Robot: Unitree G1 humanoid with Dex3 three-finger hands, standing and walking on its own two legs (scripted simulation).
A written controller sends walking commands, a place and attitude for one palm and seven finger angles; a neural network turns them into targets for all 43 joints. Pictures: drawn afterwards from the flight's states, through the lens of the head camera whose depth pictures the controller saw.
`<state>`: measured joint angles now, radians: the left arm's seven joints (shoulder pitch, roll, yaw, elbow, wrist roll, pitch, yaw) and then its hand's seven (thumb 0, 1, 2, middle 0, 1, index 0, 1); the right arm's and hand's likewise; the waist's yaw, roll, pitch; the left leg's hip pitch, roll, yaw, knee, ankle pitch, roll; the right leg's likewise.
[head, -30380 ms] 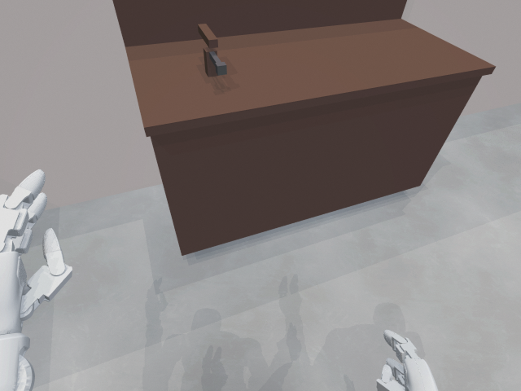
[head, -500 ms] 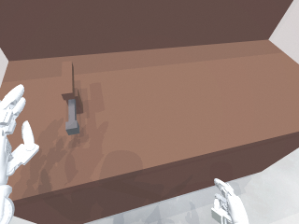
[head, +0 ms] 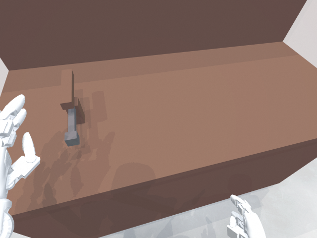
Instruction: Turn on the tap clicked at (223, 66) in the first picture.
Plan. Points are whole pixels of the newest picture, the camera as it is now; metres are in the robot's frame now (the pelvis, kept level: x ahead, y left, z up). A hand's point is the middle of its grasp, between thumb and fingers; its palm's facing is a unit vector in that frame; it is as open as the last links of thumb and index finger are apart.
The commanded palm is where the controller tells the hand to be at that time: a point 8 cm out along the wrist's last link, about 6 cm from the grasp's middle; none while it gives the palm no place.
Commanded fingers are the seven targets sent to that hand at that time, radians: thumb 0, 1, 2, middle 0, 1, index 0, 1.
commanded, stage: shuffle to correct the standing spot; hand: left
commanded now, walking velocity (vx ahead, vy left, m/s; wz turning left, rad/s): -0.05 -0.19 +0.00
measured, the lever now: (72, 138) +0.32 +0.25 +0.05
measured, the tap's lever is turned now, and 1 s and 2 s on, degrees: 0 0 0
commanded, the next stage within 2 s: come to a stop and stand still in 0.56 s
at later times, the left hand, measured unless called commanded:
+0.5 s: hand (74, 164) +0.21 +0.18 +0.16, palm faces +0.32 -0.86 -0.40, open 7.4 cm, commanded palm +0.16 +0.22 +0.17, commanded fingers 0.00 0.90 0.90 -0.20 -0.30 -0.20 -0.30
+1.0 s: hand (67, 143) +0.24 +0.19 +0.18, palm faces +0.41 -0.78 -0.47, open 7.4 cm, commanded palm +0.16 +0.20 +0.17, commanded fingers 0.00 0.90 0.90 -0.20 -0.30 -0.20 -0.30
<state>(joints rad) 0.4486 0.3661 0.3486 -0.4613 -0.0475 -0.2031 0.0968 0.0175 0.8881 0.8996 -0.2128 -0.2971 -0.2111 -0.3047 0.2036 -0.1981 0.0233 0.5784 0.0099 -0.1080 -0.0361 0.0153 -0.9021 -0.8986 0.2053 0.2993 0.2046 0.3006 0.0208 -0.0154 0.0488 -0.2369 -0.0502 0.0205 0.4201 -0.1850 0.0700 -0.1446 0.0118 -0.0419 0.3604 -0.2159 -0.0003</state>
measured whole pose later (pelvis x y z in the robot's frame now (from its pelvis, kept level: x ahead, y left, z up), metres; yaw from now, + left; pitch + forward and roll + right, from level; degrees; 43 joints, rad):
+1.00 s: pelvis +0.00 -0.08 +0.00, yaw +0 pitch +1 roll -1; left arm 0.28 0.47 0.40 -0.38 -0.03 -0.20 0.08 0.02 0.88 0.90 -0.22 -0.30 -0.22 -0.31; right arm 0.22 -0.21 -0.01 0.61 0.01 -0.12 -0.05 0.02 -0.91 -0.90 0.20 0.30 0.20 0.30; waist 0.06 0.00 0.05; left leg -0.29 0.04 -0.02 0.50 -0.19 0.00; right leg -0.17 0.11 -0.07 0.37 -0.22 -0.07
